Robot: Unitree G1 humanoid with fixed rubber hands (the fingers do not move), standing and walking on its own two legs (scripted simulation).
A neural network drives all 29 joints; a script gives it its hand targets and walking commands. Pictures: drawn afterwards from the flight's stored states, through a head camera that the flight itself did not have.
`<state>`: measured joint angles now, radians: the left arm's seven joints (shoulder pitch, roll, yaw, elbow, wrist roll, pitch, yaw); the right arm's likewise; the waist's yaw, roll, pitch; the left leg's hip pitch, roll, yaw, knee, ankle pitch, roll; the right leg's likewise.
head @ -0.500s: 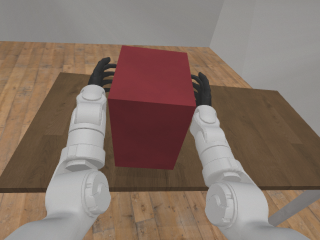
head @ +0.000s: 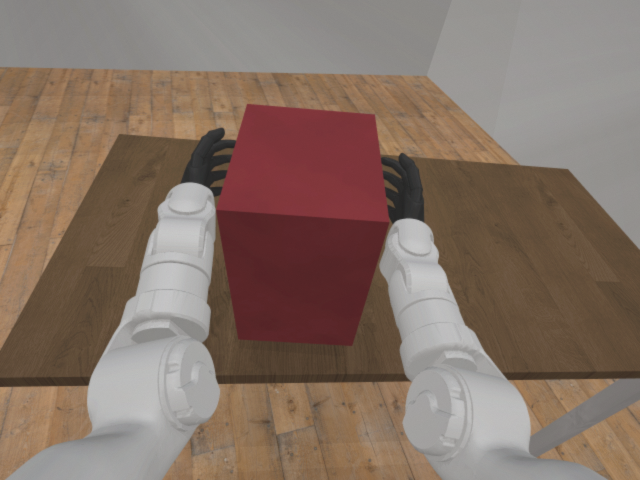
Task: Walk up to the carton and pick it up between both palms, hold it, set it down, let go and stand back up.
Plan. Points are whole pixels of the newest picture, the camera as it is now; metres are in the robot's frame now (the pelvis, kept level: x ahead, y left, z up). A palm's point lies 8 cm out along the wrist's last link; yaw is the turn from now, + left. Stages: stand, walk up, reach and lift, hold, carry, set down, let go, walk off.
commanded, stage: set down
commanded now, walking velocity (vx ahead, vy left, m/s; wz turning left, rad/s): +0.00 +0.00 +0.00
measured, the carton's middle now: (303, 232) +0.44 +0.01 +0.10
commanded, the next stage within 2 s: none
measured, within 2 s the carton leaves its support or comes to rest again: rests again in 0.72 s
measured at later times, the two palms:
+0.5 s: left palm (205, 200) +0.45 +0.15 +0.13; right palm (399, 226) +0.42 -0.11 +0.13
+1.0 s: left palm (208, 206) +0.45 +0.14 +0.12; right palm (399, 232) +0.42 -0.12 +0.12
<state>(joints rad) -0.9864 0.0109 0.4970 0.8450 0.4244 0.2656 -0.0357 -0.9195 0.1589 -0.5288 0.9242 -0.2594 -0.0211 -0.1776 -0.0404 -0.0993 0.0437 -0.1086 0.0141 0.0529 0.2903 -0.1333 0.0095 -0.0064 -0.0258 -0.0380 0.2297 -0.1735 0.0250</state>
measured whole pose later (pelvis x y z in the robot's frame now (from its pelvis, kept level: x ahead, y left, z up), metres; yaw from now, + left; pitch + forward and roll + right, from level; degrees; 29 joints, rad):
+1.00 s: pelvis +0.01 +0.00 +0.00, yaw -2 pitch +3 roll +0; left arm -0.99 0.00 0.58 0.97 0.43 0.10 -0.06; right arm -0.88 0.23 -0.66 0.84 -0.42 -0.06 -0.14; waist -0.02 -0.08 0.02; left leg -0.20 0.02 0.10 0.28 -0.13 0.02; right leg -0.12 -0.03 -0.04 0.24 -0.17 0.03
